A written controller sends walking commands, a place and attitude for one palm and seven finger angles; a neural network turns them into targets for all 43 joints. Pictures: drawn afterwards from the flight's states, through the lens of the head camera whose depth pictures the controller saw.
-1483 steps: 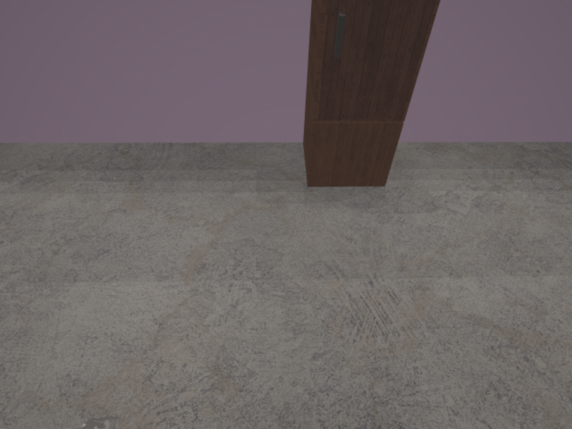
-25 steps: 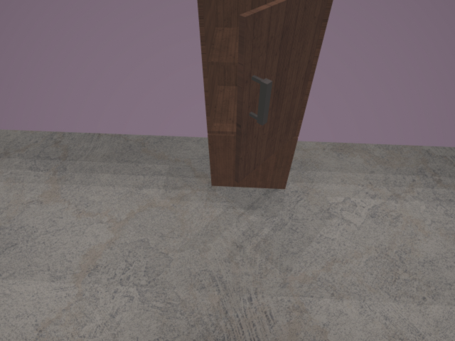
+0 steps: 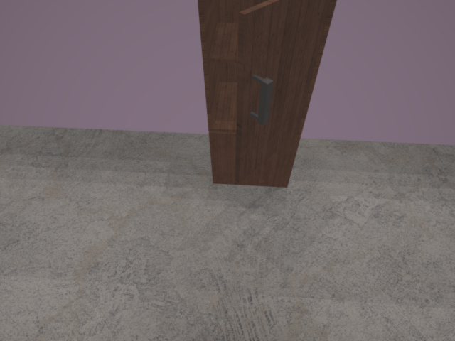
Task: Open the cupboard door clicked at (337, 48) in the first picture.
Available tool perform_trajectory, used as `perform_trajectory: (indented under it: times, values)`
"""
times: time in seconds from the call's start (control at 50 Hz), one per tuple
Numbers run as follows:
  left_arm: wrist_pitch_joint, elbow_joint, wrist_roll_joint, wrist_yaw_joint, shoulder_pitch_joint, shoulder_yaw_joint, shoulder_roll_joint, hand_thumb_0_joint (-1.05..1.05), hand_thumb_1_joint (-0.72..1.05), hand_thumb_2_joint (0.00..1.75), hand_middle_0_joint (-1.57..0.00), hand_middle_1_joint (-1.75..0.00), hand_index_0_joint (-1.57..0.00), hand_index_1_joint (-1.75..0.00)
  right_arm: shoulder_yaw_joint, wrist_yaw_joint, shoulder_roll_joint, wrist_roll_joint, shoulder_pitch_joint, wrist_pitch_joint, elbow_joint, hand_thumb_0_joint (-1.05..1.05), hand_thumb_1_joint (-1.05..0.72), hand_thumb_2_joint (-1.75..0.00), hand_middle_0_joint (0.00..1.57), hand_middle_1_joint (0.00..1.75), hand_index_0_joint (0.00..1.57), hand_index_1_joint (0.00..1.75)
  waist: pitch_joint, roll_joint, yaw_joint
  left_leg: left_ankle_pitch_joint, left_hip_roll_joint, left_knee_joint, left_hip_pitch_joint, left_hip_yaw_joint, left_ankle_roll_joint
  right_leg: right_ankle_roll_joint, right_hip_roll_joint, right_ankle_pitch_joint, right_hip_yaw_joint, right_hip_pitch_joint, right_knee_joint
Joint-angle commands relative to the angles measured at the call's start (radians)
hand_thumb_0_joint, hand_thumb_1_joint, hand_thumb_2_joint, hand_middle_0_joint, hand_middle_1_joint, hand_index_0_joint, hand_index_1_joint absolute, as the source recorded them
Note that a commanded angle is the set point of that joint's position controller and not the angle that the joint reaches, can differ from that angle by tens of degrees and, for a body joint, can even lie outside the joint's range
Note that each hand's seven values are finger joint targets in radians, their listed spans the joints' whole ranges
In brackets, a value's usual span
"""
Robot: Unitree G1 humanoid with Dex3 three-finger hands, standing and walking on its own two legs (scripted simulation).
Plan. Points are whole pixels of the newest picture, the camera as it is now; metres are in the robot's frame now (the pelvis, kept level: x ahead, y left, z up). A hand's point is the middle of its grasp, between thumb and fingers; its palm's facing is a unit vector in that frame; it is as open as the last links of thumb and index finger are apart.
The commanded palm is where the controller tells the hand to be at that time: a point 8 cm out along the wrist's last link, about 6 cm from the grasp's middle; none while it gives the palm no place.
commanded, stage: look to check the result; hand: left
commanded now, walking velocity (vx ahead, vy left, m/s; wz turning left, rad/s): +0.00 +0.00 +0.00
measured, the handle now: (259, 100) +0.71 -0.04 +0.01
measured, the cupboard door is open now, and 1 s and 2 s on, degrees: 49 49 49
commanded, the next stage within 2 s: walk to a spot facing it in 0.16 s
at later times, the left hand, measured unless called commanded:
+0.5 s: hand out of the picture +0.07 +0.21 -0.17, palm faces -0.04 -0.96 -0.28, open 7.4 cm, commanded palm none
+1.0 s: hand out of the picture +0.09 +0.14 -0.16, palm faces -0.24 -0.93 -0.29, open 7.4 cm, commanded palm none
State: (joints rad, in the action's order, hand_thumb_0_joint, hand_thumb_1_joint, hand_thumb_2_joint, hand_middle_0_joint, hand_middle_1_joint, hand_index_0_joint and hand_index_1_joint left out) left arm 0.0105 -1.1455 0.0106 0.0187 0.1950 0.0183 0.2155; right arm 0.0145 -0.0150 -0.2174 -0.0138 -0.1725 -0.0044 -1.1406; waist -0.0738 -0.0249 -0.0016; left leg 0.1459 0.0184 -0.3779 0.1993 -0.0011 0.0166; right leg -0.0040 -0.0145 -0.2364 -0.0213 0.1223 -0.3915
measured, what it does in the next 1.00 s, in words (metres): lifts its left foot, turning right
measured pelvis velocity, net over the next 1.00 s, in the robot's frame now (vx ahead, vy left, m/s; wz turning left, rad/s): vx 0.00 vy -0.05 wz -0.34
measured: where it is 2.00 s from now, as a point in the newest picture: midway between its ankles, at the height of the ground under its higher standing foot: outside the picture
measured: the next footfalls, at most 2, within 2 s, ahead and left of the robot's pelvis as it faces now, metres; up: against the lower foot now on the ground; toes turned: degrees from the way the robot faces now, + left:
left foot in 1.26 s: +0.10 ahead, +0.10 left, +0.00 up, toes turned -30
right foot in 1.62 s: -0.05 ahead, -0.15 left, +0.00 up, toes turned -44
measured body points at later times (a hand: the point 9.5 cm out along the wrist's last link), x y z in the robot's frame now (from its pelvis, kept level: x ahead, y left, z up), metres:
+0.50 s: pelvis +0.01 -0.01 +0.00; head +0.04 -0.02 +0.44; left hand +0.07 +0.26 -0.15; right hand +0.06 -0.27 -0.16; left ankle +0.04 +0.11 -0.74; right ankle -0.01 -0.12 -0.74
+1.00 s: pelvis +0.00 -0.05 +0.00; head +0.05 -0.09 +0.44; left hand +0.10 +0.19 -0.14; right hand +0.02 -0.32 -0.16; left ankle +0.02 +0.12 -0.66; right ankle -0.02 -0.12 -0.74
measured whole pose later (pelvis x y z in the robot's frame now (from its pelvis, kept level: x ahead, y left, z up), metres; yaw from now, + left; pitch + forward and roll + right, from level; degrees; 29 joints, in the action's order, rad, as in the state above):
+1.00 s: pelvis +0.00 -0.05 +0.00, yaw -19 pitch +1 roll +3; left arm -0.03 -0.96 0.02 0.02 0.25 0.07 0.18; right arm 0.07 -0.03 -0.24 -0.01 -0.08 -0.07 -0.94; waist -0.12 -0.01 0.03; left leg 0.40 -0.03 -1.06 0.47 0.02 -0.07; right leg 0.07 0.08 -0.22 0.12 0.25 -0.47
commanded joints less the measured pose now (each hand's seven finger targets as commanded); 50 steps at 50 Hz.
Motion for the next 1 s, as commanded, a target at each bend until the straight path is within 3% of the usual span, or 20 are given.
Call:
perform_trajectory:
  times: [0.0,0.26,0.34,0.46,0.54,0.56,0.58,0.6,0.62,0.64,0.68,0.7,0.72,0.74,0.76,0.78,0.82,0.86,0.92,0.98]
  values:
    - [0.015,0.037,0.000,0.007,0.007,0.026,0.168,0.00,0.90,0.90,-0.20,-0.30,-0.20,-0.30,0.022,-0.010,-0.155,-0.004,-0.008,0.018,0.037,0.00,-0.90,-0.90,0.20,0.30,0.20,0.30,0.034,0.031,-0.007,-0.062,-0.116,0.069,-0.060,0.099,0.011,0.045,-0.098,0.045,0.083,0.058,0.103]
    - [0.021,0.051,-0.002,0.003,-0.047,0.031,0.220,0.00,0.90,0.90,-0.20,-0.30,-0.20,-0.30,0.021,-0.007,-0.210,-0.005,0.044,0.024,0.041,0.00,-0.90,-0.90,0.20,0.30,0.20,0.30,0.065,0.018,-0.004,-0.129,-0.123,0.074,-0.079,0.101,0.007,0.047,-0.107,0.121,0.088,0.009,0.113]
    - [-0.007,0.055,-0.002,0.007,-0.022,0.026,0.157,0.00,0.90,0.90,-0.20,-0.30,-0.20,-0.30,0.010,-0.014,-0.128,-0.006,-0.012,0.005,0.037,0.00,-0.90,-0.90,0.20,0.30,0.20,0.30,0.070,0.023,-0.012,-0.137,-0.135,0.009,-0.083,0.047,-0.011,0.040,-0.107,0.212,0.116,0.036,0.063]
    - [-0.036,0.128,0.004,-0.003,-0.017,0.057,0.180,0.00,0.90,0.90,-0.20,-0.30,-0.20,-0.30,0.044,-0.027,-0.168,-0.008,-0.023,-0.012,0.110,0.00,-0.90,-0.90,0.20,0.30,0.20,0.30,0.064,0.031,-0.014,-0.084,-0.171,-0.050,-0.061,0.010,0.001,0.050,-0.079,0.245,0.154,0.115,-0.048]
    - [-0.046,0.176,0.007,-0.013,-0.016,0.064,0.155,0.00,0.90,0.90,-0.20,-0.30,-0.20,-0.30,0.062,-0.032,-0.196,-0.012,-0.034,-0.013,0.152,0.00,-0.90,-0.90,0.20,0.30,0.20,0.30,0.070,-0.069,-0.014,-0.043,-0.260,-0.003,-0.069,0.076,0.053,0.033,-0.007,0.118,0.122,0.199,-0.191]
    - [-0.050,0.187,0.007,-0.017,-0.014,0.065,0.143,0.00,0.90,0.90,-0.20,-0.30,-0.20,-0.30,0.067,-0.033,-0.207,-0.014,-0.037,-0.012,0.161,0.00,-0.90,-0.90,0.20,0.30,0.20,0.30,0.071,-0.112,-0.011,-0.040,-0.308,0.029,-0.061,0.110,0.084,0.026,0.015,0.020,0.094,0.219,-0.279]
    - [-0.054,0.198,0.006,-0.021,-0.019,0.066,0.131,0.00,0.90,0.90,-0.20,-0.30,-0.20,-0.30,0.070,-0.033,-0.212,-0.016,-0.043,-0.009,0.168,0.00,-0.90,-0.90,0.20,0.30,0.20,0.30,0.071,-0.161,-0.012,-0.066,-0.364,0.068,-0.054,0.144,0.124,0.018,0.029,-0.182,0.057,0.243,-0.387]
    - [-0.059,0.209,0.007,-0.024,-0.028,0.069,0.120,0.00,0.90,0.90,-0.20,-0.30,-0.20,-0.30,0.072,-0.032,-0.212,-0.020,-0.041,-0.006,0.174,0.00,-0.90,-0.90,0.20,0.30,0.20,0.30,0.064,-0.195,-0.012,-0.106,-0.397,0.083,-0.050,0.152,0.152,0.012,0.019,-0.286,0.037,0.262,-0.459]
    - [-0.060,0.218,0.007,-0.027,-0.027,0.069,0.115,0.00,0.90,0.90,-0.20,-0.30,-0.20,-0.30,0.070,-0.032,-0.208,-0.020,-0.039,-0.005,0.185,0.00,-0.90,-0.90,0.20,0.30,0.20,0.30,0.070,-0.175,-0.008,-0.120,-0.410,0.075,-0.031,0.144,0.163,0.014,0.004,-0.312,0.042,0.245,-0.479]
    - [-0.059,0.224,0.006,-0.030,-0.014,0.071,0.107,0.00,0.90,0.90,-0.20,-0.30,-0.20,-0.30,0.071,-0.033,-0.202,-0.022,-0.018,-0.004,0.196,0.00,-0.90,-0.90,0.20,0.30,0.20,0.30,0.071,-0.160,0.008,-0.171,-0.405,0.046,-0.006,0.112,0.154,0.017,-0.009,-0.299,0.043,0.216,-0.437]
    - [-0.050,0.202,0.007,-0.033,0.078,0.079,0.106,0.00,0.90,0.90,-0.20,-0.30,-0.20,-0.30,0.073,-0.032,-0.200,-0.017,0.032,-0.009,0.218,0.00,-0.90,-0.90,0.20,0.30,0.20,0.30,0.097,-0.081,0.061,-0.178,-0.327,-0.112,0.052,-0.010,0.081,0.016,-0.002,-0.102,0.016,0.067,-0.215]
    - [-0.041,0.192,0.015,-0.026,0.141,0.093,0.161,0.00,0.90,0.90,-0.20,-0.30,-0.20,-0.30,0.073,-0.030,-0.166,-0.004,0.064,-0.017,0.241,0.00,-0.90,-0.90,0.20,0.30,0.20,0.30,0.101,0.118,0.093,0.029,-0.213,-0.296,0.149,-0.078,0.008,0.039,-0.079,0.080,0.174,0.000,0.007]
    - [-0.031,0.189,0.028,-0.009,0.154,0.114,0.274,0.00,0.90,0.90,-0.20,-0.30,-0.20,-0.30,0.064,-0.020,-0.092,0.003,0.077,-0.019,0.281,0.00,-0.90,-0.90,0.20,0.30,0.20,0.30,0.075,0.444,0.091,0.421,-0.041,-0.534,0.362,-0.151,-0.066,0.122,-0.319,0.290,0.522,-0.050,0.134]
    - [-0.033,0.191,0.012,0.001,0.156,0.114,0.268,0.00,0.90,0.90,-0.20,-0.30,-0.20,-0.30,0.070,-0.018,-0.130,0.000,0.092,-0.030,0.278,0.00,-0.90,-0.90,0.20,0.30,0.20,0.30,0.064,0.322,0.101,0.458,-0.056,-0.692,0.367,-0.015,-0.055,0.188,-0.343,0.374,0.527,-0.019,0.108]
    - [-0.035,0.212,0.009,0.005,0.105,0.107,0.238,0.00,0.90,0.90,-0.20,-0.30,-0.20,-0.30,0.073,-0.013,-0.124,0.003,0.078,-0.036,0.269,0.00,-0.90,-0.90,0.20,0.30,0.20,0.30,0.043,0.232,0.061,0.388,-0.079,-0.759,0.376,0.026,-0.053,0.219,-0.302,0.224,0.483,0.035,0.107]
    - [-0.036,0.232,0.010,0.008,0.048,0.103,0.203,0.00,0.90,0.90,-0.20,-0.30,-0.20,-0.30,0.074,-0.013,-0.115,0.001,0.088,-0.039,0.257,0.00,-0.90,-0.90,0.20,0.30,0.20,0.30,0.024,0.197,0.035,0.326,-0.082,-0.789,0.392,0.030,-0.059,0.206,-0.244,0.215,0.464,0.054,0.093]
    - [-0.027,0.242,0.005,0.012,0.037,0.097,0.179,0.00,0.90,0.90,-0.20,-0.30,-0.20,-0.30,0.072,-0.010,-0.105,-0.002,0.073,-0.039,0.253,0.00,-0.90,-0.90,0.20,0.30,0.20,0.30,0.064,0.145,0.024,0.254,-0.087,-0.785,0.386,0.030,-0.075,0.182,-0.202,0.342,0.404,0.004,0.050]
    - [-0.019,0.240,0.004,0.016,0.076,0.096,0.171,0.00,0.90,0.90,-0.20,-0.30,-0.20,-0.30,0.067,-0.014,-0.087,0.001,0.077,-0.039,0.256,0.00,-0.90,-0.90,0.20,0.30,0.20,0.30,0.121,0.105,0.029,0.240,-0.075,-0.749,0.386,0.031,-0.083,0.168,-0.182,0.472,0.394,-0.078,0.021]
    - [-0.018,0.229,0.007,0.021,0.120,0.100,0.173,0.00,0.90,0.90,-0.20,-0.30,-0.20,-0.30,0.065,-0.021,-0.080,0.006,0.098,-0.036,0.271,0.00,-0.90,-0.90,0.20,0.30,0.20,0.30,0.164,0.141,0.044,0.256,-0.064,-0.685,0.394,0.032,-0.091,0.160,-0.171,0.598,0.403,-0.168,-0.010]
    - [-0.025,0.235,0.009,0.016,0.131,0.103,0.178,0.00,0.90,0.90,-0.20,-0.30,-0.20,-0.30,0.063,-0.023,-0.082,0.007,0.131,-0.036,0.291,0.00,-0.90,-0.90,0.20,0.30,0.20,0.30,0.129,0.155,0.052,0.261,-0.052,-0.645,0.374,0.036,-0.090,0.185,-0.165,0.535,0.438,-0.112,0.008]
